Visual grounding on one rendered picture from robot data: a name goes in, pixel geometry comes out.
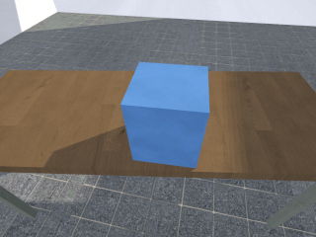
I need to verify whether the carton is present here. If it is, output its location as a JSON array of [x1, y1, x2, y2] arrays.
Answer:
[[120, 62, 210, 168]]

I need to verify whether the table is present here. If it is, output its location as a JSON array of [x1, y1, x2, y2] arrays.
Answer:
[[0, 70, 316, 228]]

